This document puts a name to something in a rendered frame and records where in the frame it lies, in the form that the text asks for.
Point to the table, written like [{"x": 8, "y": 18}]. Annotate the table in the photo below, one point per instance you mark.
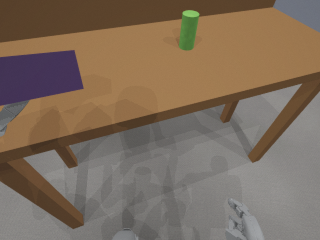
[{"x": 134, "y": 74}]

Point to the robot left hand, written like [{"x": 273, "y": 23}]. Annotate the robot left hand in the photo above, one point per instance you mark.
[{"x": 9, "y": 112}]

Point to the robot right hand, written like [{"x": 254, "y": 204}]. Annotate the robot right hand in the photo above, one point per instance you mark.
[{"x": 247, "y": 228}]

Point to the left robot thigh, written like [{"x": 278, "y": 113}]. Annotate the left robot thigh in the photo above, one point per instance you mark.
[{"x": 125, "y": 235}]

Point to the sponge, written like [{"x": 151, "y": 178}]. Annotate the sponge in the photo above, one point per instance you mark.
[{"x": 32, "y": 76}]

